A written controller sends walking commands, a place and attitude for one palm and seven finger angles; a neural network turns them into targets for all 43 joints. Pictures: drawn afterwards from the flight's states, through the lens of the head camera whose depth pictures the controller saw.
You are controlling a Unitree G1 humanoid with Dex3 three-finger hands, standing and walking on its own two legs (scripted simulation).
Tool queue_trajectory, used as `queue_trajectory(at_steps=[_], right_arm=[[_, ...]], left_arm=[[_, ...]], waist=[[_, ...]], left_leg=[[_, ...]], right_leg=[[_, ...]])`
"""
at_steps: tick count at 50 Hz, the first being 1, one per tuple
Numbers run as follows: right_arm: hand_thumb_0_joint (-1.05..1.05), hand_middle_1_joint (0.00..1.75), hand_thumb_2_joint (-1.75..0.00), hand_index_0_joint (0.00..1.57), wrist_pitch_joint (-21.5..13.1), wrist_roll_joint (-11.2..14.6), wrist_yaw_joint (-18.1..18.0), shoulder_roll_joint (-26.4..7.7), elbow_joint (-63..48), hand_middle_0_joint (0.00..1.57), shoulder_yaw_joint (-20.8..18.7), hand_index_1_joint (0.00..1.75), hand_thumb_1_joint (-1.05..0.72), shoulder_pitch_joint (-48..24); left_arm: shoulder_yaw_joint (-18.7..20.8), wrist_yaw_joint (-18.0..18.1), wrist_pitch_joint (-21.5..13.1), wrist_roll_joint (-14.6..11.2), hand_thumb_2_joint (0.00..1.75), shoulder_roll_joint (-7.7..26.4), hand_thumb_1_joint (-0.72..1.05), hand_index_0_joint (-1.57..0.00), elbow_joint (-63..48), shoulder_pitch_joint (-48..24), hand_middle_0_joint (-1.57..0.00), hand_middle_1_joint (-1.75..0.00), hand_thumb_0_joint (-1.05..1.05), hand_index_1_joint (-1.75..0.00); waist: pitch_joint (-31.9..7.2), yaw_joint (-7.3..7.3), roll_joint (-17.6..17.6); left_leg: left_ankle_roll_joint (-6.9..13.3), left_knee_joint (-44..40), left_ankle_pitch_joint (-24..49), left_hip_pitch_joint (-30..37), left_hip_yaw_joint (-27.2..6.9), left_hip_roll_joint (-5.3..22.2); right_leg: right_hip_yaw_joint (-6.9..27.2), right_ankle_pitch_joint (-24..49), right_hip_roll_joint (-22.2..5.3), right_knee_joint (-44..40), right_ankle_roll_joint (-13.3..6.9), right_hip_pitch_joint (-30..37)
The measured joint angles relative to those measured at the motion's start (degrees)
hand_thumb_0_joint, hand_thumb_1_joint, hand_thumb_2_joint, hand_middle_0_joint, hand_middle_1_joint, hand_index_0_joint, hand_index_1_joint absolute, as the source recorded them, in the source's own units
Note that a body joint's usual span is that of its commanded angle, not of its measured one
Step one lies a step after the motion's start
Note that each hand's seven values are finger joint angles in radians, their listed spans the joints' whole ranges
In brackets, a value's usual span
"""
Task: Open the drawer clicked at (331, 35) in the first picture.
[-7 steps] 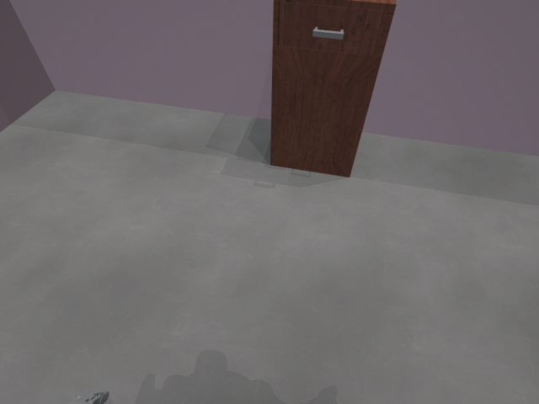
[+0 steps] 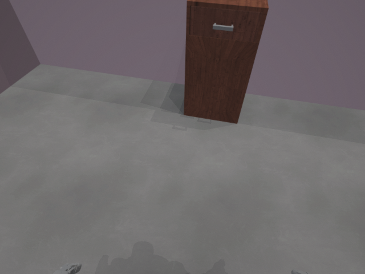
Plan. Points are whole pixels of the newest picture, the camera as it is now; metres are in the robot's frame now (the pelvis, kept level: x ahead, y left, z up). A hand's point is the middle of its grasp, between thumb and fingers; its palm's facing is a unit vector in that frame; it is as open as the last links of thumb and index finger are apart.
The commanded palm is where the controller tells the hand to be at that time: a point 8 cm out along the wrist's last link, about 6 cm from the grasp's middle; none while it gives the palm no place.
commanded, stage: stand and wait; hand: left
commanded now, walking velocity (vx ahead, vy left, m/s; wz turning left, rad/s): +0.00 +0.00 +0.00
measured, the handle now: (223, 26) +1.40 -0.16 -0.01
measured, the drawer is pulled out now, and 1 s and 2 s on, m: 0.00 0.00 0.00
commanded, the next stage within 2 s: look at it before walking up in 0.72 s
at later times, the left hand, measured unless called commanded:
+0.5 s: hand out of the picture +0.05 +0.24 -0.15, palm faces -0.01 -0.94 -0.35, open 7.4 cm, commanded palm none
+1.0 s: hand out of the picture +0.05 +0.24 -0.15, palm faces -0.03 -0.94 -0.33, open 7.4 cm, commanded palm none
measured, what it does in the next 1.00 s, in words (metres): stands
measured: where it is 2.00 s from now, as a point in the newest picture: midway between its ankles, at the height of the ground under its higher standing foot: outside the picture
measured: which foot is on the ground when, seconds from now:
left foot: down 0.00-1.00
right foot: down 0.00-1.00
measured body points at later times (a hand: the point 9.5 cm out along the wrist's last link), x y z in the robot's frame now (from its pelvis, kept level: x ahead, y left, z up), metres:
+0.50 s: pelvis -0.01 -0.01 +0.00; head -0.01 -0.01 +0.45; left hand +0.05 +0.29 -0.13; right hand +0.06 -0.31 -0.13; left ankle -0.01 +0.13 -0.74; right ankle -0.02 -0.12 -0.74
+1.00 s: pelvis -0.02 -0.01 +0.01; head -0.02 -0.01 +0.46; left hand +0.05 +0.29 -0.13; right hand +0.05 -0.30 -0.13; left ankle -0.01 +0.13 -0.74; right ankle -0.02 -0.12 -0.74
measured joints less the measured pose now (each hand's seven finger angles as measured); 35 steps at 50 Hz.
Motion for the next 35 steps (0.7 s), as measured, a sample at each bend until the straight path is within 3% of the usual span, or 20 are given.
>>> queue_trajectory(at_steps=[35], right_arm=[[0.01, 0.3, -0.9, 0.2, 0.17, 0.37, 0.12, -0.61, 6.34, 0.2, 0.02, 0.3, -0.91, 2.21]], left_arm=[[0.46, -0.19, -0.2, 0.0, 0.89, 0.41, 0.91, -0.21, 4.96, 1.48, -0.2, -0.3, 0.01, -0.3]], waist=[[1.15, -0.04, 0.2]], left_leg=[[-0.95, -4.76, 4.09, 1.62, -0.36, 1.11]], right_leg=[[-0.39, 4.23, 1.08, -5.0, -0.82, 1.71]])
